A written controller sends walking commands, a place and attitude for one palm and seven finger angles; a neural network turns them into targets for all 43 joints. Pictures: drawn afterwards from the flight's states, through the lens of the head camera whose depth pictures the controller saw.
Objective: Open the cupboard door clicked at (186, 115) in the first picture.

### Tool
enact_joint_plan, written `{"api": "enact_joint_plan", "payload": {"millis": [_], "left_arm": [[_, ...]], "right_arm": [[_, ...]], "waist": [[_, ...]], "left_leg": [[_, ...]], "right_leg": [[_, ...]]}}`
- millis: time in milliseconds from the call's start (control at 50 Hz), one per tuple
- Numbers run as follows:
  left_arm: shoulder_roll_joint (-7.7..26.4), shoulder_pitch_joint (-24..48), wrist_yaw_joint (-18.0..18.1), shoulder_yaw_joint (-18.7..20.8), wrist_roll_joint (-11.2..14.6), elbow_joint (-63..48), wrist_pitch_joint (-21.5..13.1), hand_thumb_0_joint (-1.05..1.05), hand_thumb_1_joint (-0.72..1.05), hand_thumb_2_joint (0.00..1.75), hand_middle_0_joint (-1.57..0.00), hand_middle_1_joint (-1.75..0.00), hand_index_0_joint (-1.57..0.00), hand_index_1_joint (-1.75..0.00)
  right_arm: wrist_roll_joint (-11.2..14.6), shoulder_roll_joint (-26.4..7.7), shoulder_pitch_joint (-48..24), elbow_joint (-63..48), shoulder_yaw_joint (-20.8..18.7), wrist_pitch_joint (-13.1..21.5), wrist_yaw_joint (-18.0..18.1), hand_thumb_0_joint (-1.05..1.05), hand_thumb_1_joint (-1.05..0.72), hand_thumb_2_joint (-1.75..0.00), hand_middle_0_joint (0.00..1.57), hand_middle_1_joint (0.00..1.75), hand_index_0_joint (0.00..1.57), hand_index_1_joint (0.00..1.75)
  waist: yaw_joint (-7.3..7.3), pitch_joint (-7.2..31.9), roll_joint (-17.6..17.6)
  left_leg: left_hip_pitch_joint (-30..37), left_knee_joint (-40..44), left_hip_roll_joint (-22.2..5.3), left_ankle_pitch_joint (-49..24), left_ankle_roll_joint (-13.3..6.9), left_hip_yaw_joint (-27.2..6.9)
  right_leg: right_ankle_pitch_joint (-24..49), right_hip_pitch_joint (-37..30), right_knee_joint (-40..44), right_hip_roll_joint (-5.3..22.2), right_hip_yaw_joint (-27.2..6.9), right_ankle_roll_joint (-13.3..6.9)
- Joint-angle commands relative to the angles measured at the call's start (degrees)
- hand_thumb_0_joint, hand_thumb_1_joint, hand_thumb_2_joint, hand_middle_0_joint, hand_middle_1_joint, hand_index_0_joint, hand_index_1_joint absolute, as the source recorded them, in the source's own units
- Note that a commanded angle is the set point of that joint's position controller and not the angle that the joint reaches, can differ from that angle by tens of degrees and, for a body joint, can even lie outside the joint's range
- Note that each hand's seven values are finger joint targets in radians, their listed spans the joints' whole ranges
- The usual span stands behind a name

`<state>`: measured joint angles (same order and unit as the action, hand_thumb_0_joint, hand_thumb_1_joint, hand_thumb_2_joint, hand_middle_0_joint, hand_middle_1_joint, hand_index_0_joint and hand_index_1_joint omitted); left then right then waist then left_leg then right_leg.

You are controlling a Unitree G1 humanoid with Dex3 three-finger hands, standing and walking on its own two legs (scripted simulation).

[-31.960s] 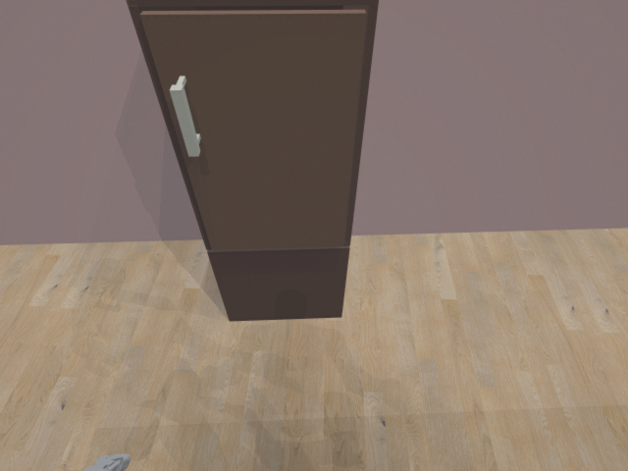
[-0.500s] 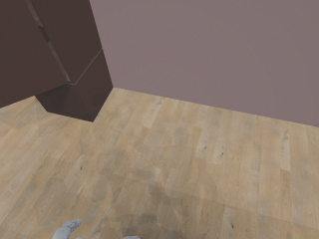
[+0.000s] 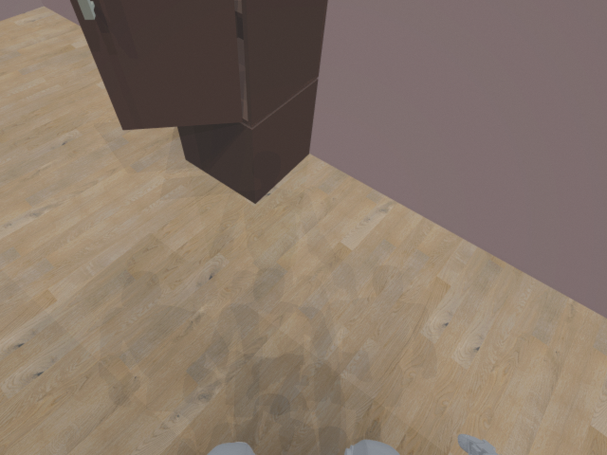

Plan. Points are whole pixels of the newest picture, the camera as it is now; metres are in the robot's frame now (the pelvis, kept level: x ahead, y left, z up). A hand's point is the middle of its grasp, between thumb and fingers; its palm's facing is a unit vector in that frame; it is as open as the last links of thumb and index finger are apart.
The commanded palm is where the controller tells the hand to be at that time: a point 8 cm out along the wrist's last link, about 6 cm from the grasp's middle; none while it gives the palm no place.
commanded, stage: turn to face it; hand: left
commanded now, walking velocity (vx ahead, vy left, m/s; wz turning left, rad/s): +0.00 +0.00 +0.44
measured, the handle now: out of the picture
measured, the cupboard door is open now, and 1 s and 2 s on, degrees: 47 47 47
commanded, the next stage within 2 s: take the last steps up to it in 0.40 s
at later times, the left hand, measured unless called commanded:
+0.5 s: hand out of the picture +0.03 +0.15 -0.15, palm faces +0.22 -0.95 -0.23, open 7.3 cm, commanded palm none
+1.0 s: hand out of the picture +0.08 +0.23 -0.15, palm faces +0.31 -0.93 -0.19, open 7.4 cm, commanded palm none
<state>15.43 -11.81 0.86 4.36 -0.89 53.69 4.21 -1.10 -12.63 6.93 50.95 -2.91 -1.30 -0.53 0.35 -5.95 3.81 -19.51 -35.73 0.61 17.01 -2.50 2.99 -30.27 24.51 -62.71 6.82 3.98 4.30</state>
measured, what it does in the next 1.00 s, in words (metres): steps on the spot, turning left: right foot, then left foot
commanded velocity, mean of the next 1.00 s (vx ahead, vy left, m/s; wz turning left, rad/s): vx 0.16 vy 0.06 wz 0.21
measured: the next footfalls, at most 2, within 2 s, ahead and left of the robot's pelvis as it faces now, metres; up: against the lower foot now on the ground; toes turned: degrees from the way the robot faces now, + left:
right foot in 0.30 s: +0.05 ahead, -0.16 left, +0.00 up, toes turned +5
left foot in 0.66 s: +0.02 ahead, +0.09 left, +0.00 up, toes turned +19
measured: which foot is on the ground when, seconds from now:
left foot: down 0.00-0.30, up 0.32-0.64, down 0.66-1.00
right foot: up 0.00-0.28, down 0.30-0.66, up 0.68-1.00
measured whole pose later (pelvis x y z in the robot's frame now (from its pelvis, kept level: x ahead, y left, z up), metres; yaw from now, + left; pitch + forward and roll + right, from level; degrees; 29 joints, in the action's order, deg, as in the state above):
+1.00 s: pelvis +0.06 +0.02 +0.02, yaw +17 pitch +0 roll +0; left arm 11.5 -9.7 -1.3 2.9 -1.5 57.3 0.8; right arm -1.3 -7.7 21.7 61.4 -0.6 2.4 0.5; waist -0.6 -2.3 0.8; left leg -2.4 -17.1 3.7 14.5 -4.2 2.4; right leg -16.1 28.2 -47.4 6.1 3.6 1.4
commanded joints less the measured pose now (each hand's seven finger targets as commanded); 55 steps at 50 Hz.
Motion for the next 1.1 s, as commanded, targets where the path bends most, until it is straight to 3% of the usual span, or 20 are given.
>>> {"api": "enact_joint_plan", "payload": {"millis": [0, 160, 240, 260, 280, 300, 320, 360, 400, 480, 540, 600, 620, 640, 660, 720, 820, 1000, 1040, 1080], "left_arm": [[2.9, 2.0, -0.4, 0.6, -0.2, -5.6, -2.2, 0.0, 0.9, 0.9, -0.2, -0.3, -0.2, -0.3], [1.8, 2.4, -0.2, -0.1, 0.0, -5.6, -2.3, 0.0, 0.9, 0.9, -0.2, -0.3, -0.2, -0.3], [3.2, -4.1, 0.2, 0.4, 0.2, -3.7, -3.6, 0.0, 0.9, 0.9, -0.2, -0.3, -0.2, -0.3], [6.7, -5.3, 0.7, 1.1, -0.4, -3.6, -4.3, 0.0, 0.9, 0.9, -0.2, -0.3, -0.2, -0.3], [10.9, -5.2, 0.9, 1.9, -1.0, -4.1, -4.6, 0.0, 0.9, 0.9, -0.2, -0.3, -0.2, -0.3], [10.6, -4.4, 0.9, 1.4, -0.6, -4.6, -4.6, 0.0, 0.9, 0.9, -0.2, -0.3, -0.2, -0.3], [8.2, -0.8, 1.2, 1.1, -0.5, -5.3, -4.5, 0.0, 0.9, 0.9, -0.2, -0.3, -0.2, -0.3], [5.5, 1.4, 1.1, 0.3, -0.3, -5.3, -4.8, 0.0, 0.9, 0.9, -0.2, -0.3, -0.2, -0.3], [4.8, 0.0, 0.9, 0.0, -0.3, -4.6, -5.1, 0.0, 0.9, 0.9, -0.2, -0.3, -0.2, -0.3], [6.1, -5.3, 1.0, 0.6, -0.8, -2.0, -5.3, 0.0, 0.9, 0.9, -0.2, -0.3, -0.2, -0.3], [7.2, -7.4, 0.5, 1.2, -0.8, 0.1, -5.5, 0.0, 0.9, 0.9, -0.2, -0.3, -0.2, -0.3], [7.2, -4.1, -0.3, 1.5, -0.2, 0.0, -5.2, 0.0, 0.9, 0.9, -0.2, -0.3, -0.2, -0.3], [5.3, -2.8, -0.7, 1.2, 0.0, -0.9, -4.9, 0.0, 0.9, 0.9, -0.2, -0.3, -0.2, -0.3], [1.4, -1.3, -1.3, 0.5, 0.3, -2.8, -4.7, 0.0, 0.9, 0.9, -0.2, -0.3, -0.2, -0.3], [1.3, 4.8, -1.1, -0.2, -0.3, -4.7, -4.7, 0.0, 0.9, 0.9, -0.2, -0.3, -0.2, -0.3], [1.3, 5.0, -1.9, 0.0, -0.8, -2.4, -4.8, 0.0, 0.9, 0.9, -0.2, -0.3, -0.2, -0.3], [0.0, 1.3, -2.3, -0.7, -0.7, 0.2, -5.0, 0.0, 0.9, 0.9, -0.2, -0.3, -0.2, -0.3], [-1.8, 9.1, -2.2, -1.4, -0.5, -2.4, -5.7, 0.0, 0.9, 0.9, -0.2, -0.3, -0.2, -0.3], [-1.3, 6.5, -2.2, -1.0, -0.6, -1.6, -6.0, 0.0, 0.9, 0.9, -0.2, -0.3, -0.2, -0.3], [1.1, -3.4, -1.9, 0.1, -0.7, 1.6, -6.8, 0.0, 0.9, 0.9, -0.2, -0.3, -0.2, -0.3]], "right_arm": [[-0.2, -11.0, 4.0, -1.8, -2.6, 0.9, 1.7, 0.0, -0.9, -0.9, 0.2, 0.3, 0.2, 0.3], [-0.7, -11.1, 3.3, -1.4, -2.9, -0.1, 1.2, 0.0, -0.9, -0.9, 0.2, 0.3, 0.2, 0.3], [0.1, -9.3, 1.0, -1.7, -2.8, -0.3, 0.9, 0.0, -0.9, -0.9, 0.2, 0.3, 0.2, 0.3], [0.7, -6.2, 1.9, -2.1, -2.5, -0.3, 0.6, 0.0, -0.9, -0.9, 0.2, 0.3, 0.2, 0.3], [0.7, -3.7, 1.3, -3.4, -1.9, -0.3, 0.5, 0.0, -0.9, -0.9, 0.2, 0.3, 0.2, 0.3], [0.4, -6.1, 0.7, -3.2, -2.4, -0.7, 0.3, 0.0, -0.9, -0.9, 0.2, 0.3, 0.2, 0.3], [0.3, -5.5, 1.6, -2.7, -2.7, -1.1, 0.1, 0.0, -0.9, -0.9, 0.2, 0.3, 0.2, 0.3], [0.3, -5.3, 2.4, 0.0, -2.5, -1.7, -0.1, 0.0, -0.9, -0.9, 0.2, 0.3, 0.2, 0.3], [0.5, -3.8, 2.2, 0.2, -2.0, -1.6, -0.2, 0.0, -0.9, -0.9, 0.2, 0.3, 0.2, 0.3], [0.8, -1.6, -0.6, 0.8, -0.9, -0.8, 0.0, 0.0, -0.9, -0.9, 0.2, 0.3, 0.2, 0.3], [0.5, -1.5, -0.4, 1.2, -0.5, 0.0, -0.2, 0.0, -0.9, -0.9, 0.2, 0.3, 0.2, 0.3], [0.1, -3.6, 5.4, 3.2, -0.6, 1.0, -0.1, 0.0, -0.9, -0.9, 0.2, 0.3, 0.2, 0.3], [-0.1, -7.0, 8.7, 3.7, -1.5, 1.5, 0.1, 0.0, -0.9, -0.9, 0.2, 0.3, 0.2, 0.3], [-0.9, -12.7, 13.7, 4.4, -2.9, 1.6, 0.6, 0.0, -0.9, -0.9, 0.2, 0.3, 0.2, 0.3], [-0.8, -13.2, 17.8, 5.8, -3.0, 1.3, 1.2, 0.0, -0.9, -0.9, 0.2, 0.3, 0.2, 0.3], [-0.5, -7.7, 12.5, 4.4, -1.2, 2.7, 1.7, 0.0, -0.9, -0.9, 0.2, 0.3, 0.2, 0.3], [0.0, -5.7, 13.9, 5.8, -0.3, 4.6, 1.9, 0.0, -0.9, -0.9, 0.2, 0.3, 0.2, 0.3], [-0.5, -4.4, 19.7, 10.2, 0.0, 4.6, 1.7, 0.0, -0.9, -0.9, 0.2, 0.3, 0.2, 0.3], [-0.5, -3.9, 19.0, 10.9, 0.1, 4.5, 1.7, 0.0, -0.9, -0.9, 0.2, 0.3, 0.2, 0.3], [0.1, -3.0, 18.1, 11.1, 0.4, 4.7, 1.7, 0.0, -0.9, -0.9, 0.2, 0.3, 0.2, 0.3]], "waist": [[-1.49, 9.2, -11.8], [-1.46, 7.2, -12.7], [1.85, 8.4, -9.8], [2.35, 9.6, 0.5], [2.62, 7.3, 14.2], [2.63, 6.7, 10.1], [0.57, 5.8, 6.7], [-0.91, 4.9, 8.9], [-0.53, 5.6, 7.8], [1.95, 7.2, 6.4], [2.67, 6.3, 7.3], [-0.83, 6.3, 3.5], [-2.69, 7.4, -6.1], [-5.09, 8.0, -22.6], [-7.27, 5.6, -19.0], [-3.22, 1.3, -13.1], [-0.9, 3.2, -9.4], [-2.38, -0.3, -8.2], [-0.79, -0.4, -7.2], [3.63, 3.4, -3.3]], "left_leg": [[11.9, 15.7, -14.3, -25.8, -6.3, -16.4], [5.1, 17.2, -13.1, -11.9, -6.6, -19.3], [-2.8, 10.7, -8.4, -8.8, -2.7, -17.4], [-9.3, 2.2, -3.3, -1.8, 0.6, -12.8], [-13.9, -11.6, 3.9, 13.7, 4.1, -4.2], [-12.0, -22.4, 1.1, 17.3, 3.6, -6.6], [-11.5, -26.7, 0.3, 14.0, 3.6, -7.2], [-12.4, -31.0, -1.0, 9.3, 4.7, -5.6], [-10.7, -27.0, -1.0, 8.4, 5.4, -3.5], [-6.6, -11.4, -0.5, 10.4, 5.6, 0.0], [-2.7, -2.7, 0.2, 8.3, 5.1, 1.9], [11.4, 11.1, 0.2, 0.3, 3.5, 2.4], [18.6, 15.3, -5.8, 2.3, 0.3, -6.7], [25.1, 19.7, -18.9, 2.5, -6.5, -24.5], [22.3, 22.5, -22.5, 2.0, -11.5, -27.7], [13.1, 24.9, -17.4, 6.7, -9.5, -22.7], [16.6, 25.5, -12.7, -9.4, -8.6, -13.1], [14.0, 24.1, -13.8, -13.4, -9.2, -11.1], [11.0, 20.8, -12.6, -12.9, -7.8, -9.9], [3.5, 7.9, -7.5, -14.4, -4.3, -5.8]], "right_leg": [[6.7, 7.2, -2.4, -0.6, -4.4, 0.2], [5.5, -3.6, 17.4, -4.3, -1.9, -0.6], [17.3, -19.1, 37.1, -4.4, -2.1, -1.5], [15.0, -25.0, 44.5, 4.5, -11.8, -4.1], [18.8, -22.2, 48.8, 17.5, -25.2, -10.5], [20.6, -15.2, 49.1, 20.5, -24.3, -14.2], [20.4, -13.2, 48.6, 17.5, -19.4, -14.3], [32.5, -15.4, 45.0, 11.6, -12.0, -12.3], [39.4, -16.9, 43.5, 10.1, -6.8, -11.3], [49.3, -22.7, 40.0, 11.1, -5.8, -11.9], [40.4, -21.9, 40.6, 12.6, -7.3, -11.2], [19.3, -11.1, 37.4, 10.5, -4.4, -7.7], [9.4, -2.3, 28.8, 5.9, -0.4, -4.7], [-3.6, 9.9, 13.7, -1.9, 6.8, -1.6], [-6.7, 14.4, 3.4, -2.4, 2.0, -2.7], [5.1, 14.5, -4.2, 0.6, -3.3, -3.9], [13.8, 12.0, 2.1, -0.1, -1.5, -2.9], [14.5, 2.0, 23.0, -2.4, 1.3, -3.4], [16.4, -5.3, 28.0, -3.7, 2.1, -3.8], [19.0, -23.0, 34.7, -2.9, -0.5, -5.7]]}}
